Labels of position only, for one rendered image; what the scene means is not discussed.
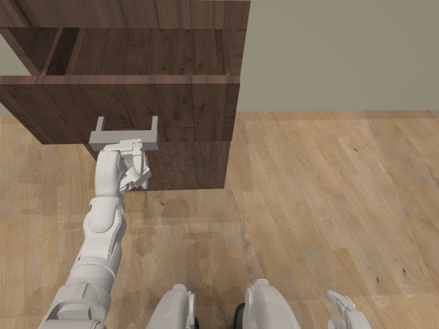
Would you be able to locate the right robot shin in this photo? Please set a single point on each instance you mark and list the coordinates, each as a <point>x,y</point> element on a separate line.
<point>245,322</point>

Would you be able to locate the drawer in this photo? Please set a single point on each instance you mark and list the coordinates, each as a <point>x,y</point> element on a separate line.
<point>127,76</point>

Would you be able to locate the left robot forearm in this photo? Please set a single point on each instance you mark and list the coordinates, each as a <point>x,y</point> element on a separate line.
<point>86,293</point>

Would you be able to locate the robot right hand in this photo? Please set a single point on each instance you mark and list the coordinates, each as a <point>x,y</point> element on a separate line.
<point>354,319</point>

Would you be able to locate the right robot thigh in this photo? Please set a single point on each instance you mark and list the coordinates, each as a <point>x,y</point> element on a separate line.
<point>268,308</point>

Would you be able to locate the cabinet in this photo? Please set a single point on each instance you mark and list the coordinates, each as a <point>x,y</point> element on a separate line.
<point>30,27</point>

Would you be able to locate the robot left hand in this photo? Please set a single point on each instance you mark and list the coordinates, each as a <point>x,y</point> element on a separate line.
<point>111,168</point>

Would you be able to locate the handle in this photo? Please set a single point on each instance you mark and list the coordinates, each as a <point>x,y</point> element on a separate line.
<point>100,138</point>

